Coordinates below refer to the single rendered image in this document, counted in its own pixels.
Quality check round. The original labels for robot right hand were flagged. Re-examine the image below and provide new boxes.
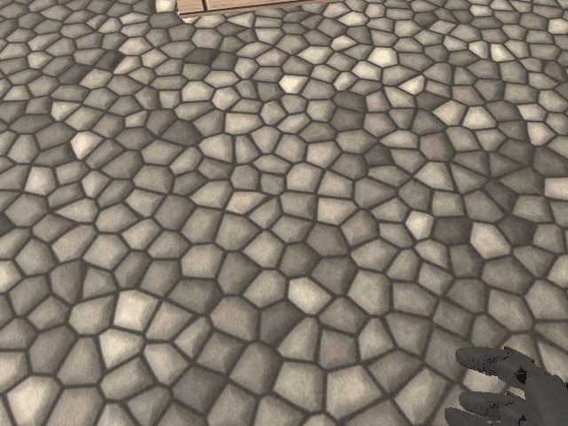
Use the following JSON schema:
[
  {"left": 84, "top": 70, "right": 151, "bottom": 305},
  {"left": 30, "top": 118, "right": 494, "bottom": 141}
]
[{"left": 445, "top": 346, "right": 568, "bottom": 426}]

